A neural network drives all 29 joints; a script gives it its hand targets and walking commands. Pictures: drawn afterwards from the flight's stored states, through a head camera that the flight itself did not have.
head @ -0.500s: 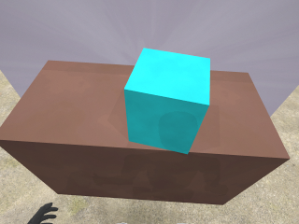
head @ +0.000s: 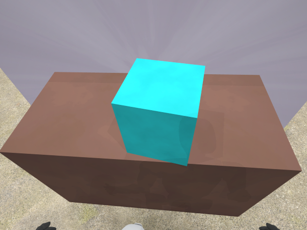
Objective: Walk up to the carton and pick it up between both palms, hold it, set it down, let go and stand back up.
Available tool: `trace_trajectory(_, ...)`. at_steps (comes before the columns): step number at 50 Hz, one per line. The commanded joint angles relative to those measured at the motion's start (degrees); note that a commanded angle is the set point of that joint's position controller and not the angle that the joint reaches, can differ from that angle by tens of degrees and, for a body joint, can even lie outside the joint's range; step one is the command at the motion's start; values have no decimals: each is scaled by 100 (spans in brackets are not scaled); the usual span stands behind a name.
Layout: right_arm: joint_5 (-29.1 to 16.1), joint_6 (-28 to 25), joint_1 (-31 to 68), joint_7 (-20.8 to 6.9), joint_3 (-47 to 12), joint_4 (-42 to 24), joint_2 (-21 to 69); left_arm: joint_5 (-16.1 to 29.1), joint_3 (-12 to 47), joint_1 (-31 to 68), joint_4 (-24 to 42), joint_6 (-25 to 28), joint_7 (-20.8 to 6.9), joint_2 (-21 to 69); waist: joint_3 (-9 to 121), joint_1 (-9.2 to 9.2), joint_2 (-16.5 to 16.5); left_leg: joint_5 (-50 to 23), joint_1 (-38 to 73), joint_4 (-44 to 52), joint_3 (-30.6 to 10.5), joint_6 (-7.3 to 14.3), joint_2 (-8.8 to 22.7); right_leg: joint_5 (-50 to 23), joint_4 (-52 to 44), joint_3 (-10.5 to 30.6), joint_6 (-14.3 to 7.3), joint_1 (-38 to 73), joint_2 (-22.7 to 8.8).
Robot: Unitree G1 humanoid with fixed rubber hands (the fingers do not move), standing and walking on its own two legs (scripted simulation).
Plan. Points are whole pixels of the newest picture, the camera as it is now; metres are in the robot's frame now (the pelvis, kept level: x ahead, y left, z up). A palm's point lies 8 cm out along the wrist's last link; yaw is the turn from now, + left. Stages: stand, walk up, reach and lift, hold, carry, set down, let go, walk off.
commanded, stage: walk up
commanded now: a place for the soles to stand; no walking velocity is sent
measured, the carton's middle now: (162, 113) +0.46 +0.02 +0.02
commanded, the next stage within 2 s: reach and lift in 1.24 s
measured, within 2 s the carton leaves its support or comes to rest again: neither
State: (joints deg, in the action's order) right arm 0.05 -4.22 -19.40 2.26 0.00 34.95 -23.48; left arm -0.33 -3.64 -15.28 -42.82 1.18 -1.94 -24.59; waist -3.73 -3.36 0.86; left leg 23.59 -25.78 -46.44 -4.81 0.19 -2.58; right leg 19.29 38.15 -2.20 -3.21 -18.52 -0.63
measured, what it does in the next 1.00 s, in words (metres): steps on the spot: left foot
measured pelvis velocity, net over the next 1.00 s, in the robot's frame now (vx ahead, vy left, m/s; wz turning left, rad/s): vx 0.03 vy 0.02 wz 0.00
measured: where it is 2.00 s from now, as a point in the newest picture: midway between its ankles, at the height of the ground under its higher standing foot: outside the picture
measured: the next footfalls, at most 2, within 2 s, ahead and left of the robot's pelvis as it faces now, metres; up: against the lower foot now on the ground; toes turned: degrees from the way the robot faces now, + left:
left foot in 0.06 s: +0.11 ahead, +0.14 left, +0.00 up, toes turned -4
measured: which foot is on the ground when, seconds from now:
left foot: up 0.00-0.04, down 0.06-1.00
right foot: down 0.00-1.00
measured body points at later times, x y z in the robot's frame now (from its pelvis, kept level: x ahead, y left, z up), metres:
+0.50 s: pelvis +0.03 +0.02 -0.01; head +0.05 +0.02 +0.44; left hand +0.12 +0.35 -0.11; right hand +0.17 -0.28 -0.08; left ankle +0.07 +0.14 -0.72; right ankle +0.02 -0.09 -0.72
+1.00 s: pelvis +0.03 +0.02 -0.01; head +0.05 +0.03 +0.44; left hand +0.13 +0.35 -0.11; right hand +0.18 -0.27 -0.08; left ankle +0.07 +0.14 -0.72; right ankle +0.02 -0.09 -0.72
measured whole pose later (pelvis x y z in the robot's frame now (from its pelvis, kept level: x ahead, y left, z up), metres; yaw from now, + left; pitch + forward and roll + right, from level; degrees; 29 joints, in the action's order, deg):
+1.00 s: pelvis +0.03 +0.02 -0.01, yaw +0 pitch +0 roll +0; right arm 0.1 -4.0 -14.1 1.0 0.0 35.1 -23.3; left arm -0.3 -3.7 -13.5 -44.7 1.6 -1.9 -24.6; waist -2.2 -1.5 -0.8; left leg 16.9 -23.1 -40.1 -3.9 0.4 -2.3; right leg 22.9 40.4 -2.5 -2.1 -17.7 -0.6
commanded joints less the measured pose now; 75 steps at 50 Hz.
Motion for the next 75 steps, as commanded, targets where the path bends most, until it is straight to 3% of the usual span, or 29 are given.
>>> trace_trajectory(1,228,-108,-599,11,554,331,-890,-23,-284,206,514,4,74,-994,458,394,-442,-957,1451,1602,671,240,-31,-668,-129,721,-568,-420,-1065)
trace_trajectory(2,279,-99,-507,16,585,420,-1039,-28,-204,272,481,-27,77,-882,336,478,-222,-930,1683,1508,246,322,46,176,110,680,-422,-1083,-859)
trace_trajectory(3,318,-109,-425,22,604,265,-1323,-19,-147,285,582,-47,66,-660,149,416,666,-79,1530,2042,-1254,628,880,1150,502,499,-169,-1631,-544)
trace_trajectory(4,279,-129,-115,22,631,85,-1661,21,-188,119,508,-96,65,-741,-18,237,840,1600,536,2926,-3147,1165,1824,1548,1240,339,120,-1353,-44)
trace_trajectory(5,242,-98,421,2,596,-47,-1783,28,-288,-118,260,-149,75,-1093,-299,194,826,2612,-340,3249,-3186,1456,1897,1526,1386,690,94,-698,-134)
trace_trajectory(7,233,-70,705,-20,507,-1,-1558,-48,-314,-191,184,-86,37,-978,-468,-4,747,2346,-596,3038,-2802,1228,1508,1166,629,588,52,-229,-142)
trace_trajectory(9,193,-3,741,-79,507,54,-1359,-130,-359,-477,-1,20,37,-1013,33,-12,907,1649,-816,2610,-1777,786,1127,781,0,323,12,761,-20)
trace_trajectory(13,151,55,514,-145,406,198,-914,-198,-406,-75,72,245,121,-1321,-132,127,-244,254,-565,534,-88,184,55,2260,-2085,2410,-428,271,-1341)
trace_trajectory(14,206,54,322,-150,443,335,-992,-227,-428,181,43,261,120,-1445,-114,238,29,170,-403,196,24,138,204,2096,-2025,2577,-498,232,-1535)
trace_trajectory(16,149,-31,254,-165,395,419,-1025,-138,-385,398,85,238,113,-1412,220,338,-72,-242,148,794,202,209,267,19,-1324,1733,-554,418,-1396)
trace_trajectory(19,117,-124,343,-91,377,284,-1064,-56,-261,338,66,196,93,-1113,936,257,-147,-2552,1073,976,-447,456,556,-1374,-330,568,-188,456,-638)
trace_trajectory(21,102,-139,373,-59,386,276,-1275,10,-187,170,95,120,103,-903,960,154,4,-2204,1015,1186,-1192,797,948,-479,-144,425,-7,264,-382)
trace_trajectory(22,89,-127,447,-47,390,220,-1260,-14,-201,222,51,101,108,-862,881,79,-100,-2140,688,1207,-1272,727,1015,-227,-221,397,-41,410,-363)
trace_trajectory(27,86,-57,554,-92,377,290,-987,-59,-270,440,73,170,114,-1149,603,236,-124,-1992,618,918,-174,312,414,-474,-1003,1186,-394,455,-1067)
trace_trajectory(31,127,-69,570,-81,400,320,-1091,-23,-199,419,10,135,130,-933,850,193,-230,-2265,793,1130,-705,610,662,-637,-604,617,-119,522,-623)
trace_trajectory(36,90,-22,640,-98,392,270,-1018,-67,-221,532,132,147,144,-1098,605,293,-150,-1832,680,915,-341,397,406,-197,-1006,890,-282,302,-830)
trace_trajectory(43,182,-87,682,-81,375,325,-1287,-38,-204,358,23,79,113,-916,557,126,410,-1284,432,1697,-1310,725,941,253,-335,429,-50,339,-348)
trace_trajectory(47,117,-55,700,-87,318,205,-1052,-87,-245,510,55,152,105,-1133,548,209,-94,-1822,435,1049,-466,357,384,-43,-1140,1039,-304,412,-857)
trace_trajectory(48,109,-58,545,-90,377,253,-997,-77,-238,640,43,160,94,-1109,725,328,-241,-1823,750,1051,-357,359,386,-123,-863,738,-295,374,-734)
trace_trajectory(52,162,-87,709,-90,335,233,-1142,-39,-194,416,96,84,114,-974,756,89,-3,-1580,521,1420,-1006,641,718,30,-583,602,-126,520,-488)
trace_trajectory(56,96,-70,600,-107,319,233,-1039,-64,-257,552,98,142,103,-1115,716,189,-60,-1747,679,1226,-470,406,465,160,-941,728,-274,407,-717)
trace_trajectory(58,95,-62,616,-121,306,348,-989,-82,-260,689,90,147,104,-1015,444,250,-498,-1749,570,1223,-468,360,471,-11,-979,736,-244,331,-676)
trace_trajectory(59,123,-60,675,-119,318,302,-1040,-65,-263,623,114,116,107,-1060,601,245,-31,-1752,763,1204,-364,407,440,86,-844,744,-244,202,-744)
trace_trajectory(62,159,-83,723,-85,355,308,-1127,-70,-242,553,22,81,125,-998,691,133,3,-1693,340,1501,-966,576,697,-77,-359,463,-167,606,-504)
trace_trajectory(63,911,-1101,2290,-413,1208,2318,-300,-102,2,2414,1730,-861,387,-508,-94,517,478,25,454,1691,583,-240,733,412,-198,-320,25,-444,98)
trace_trajectory(65,913,-1357,2023,-554,1272,2483,-537,-120,-59,2062,1973,-1429,435,-357,-156,828,293,48,350,1642,720,-53,827,-69,-109,-405,1,-149,106)
trace_trajectory(67,686,-1604,2131,-553,1351,2017,-524,37,-202,1760,2242,-1557,404,-408,723,482,-375,-821,1361,1277,796,-35,536,-367,-597,-193,-16,-387,48)
trace_trajectory(70,425,-1742,1446,-373,1108,1452,-317,-42,-314,1096,2234,-1579,300,-353,1171,364,-708,-1659,2216,1467,859,36,299,-1795,-986,-90,141,326,29)
trace_trajectory(75,67,-1841,1106,-236,592,1081,-67,-234,-525,522,2243,-1489,124,-365,1070,137,-447,-2048,2253,1869,816,-67,121,-2795,-1214,-12,270,1074,-42)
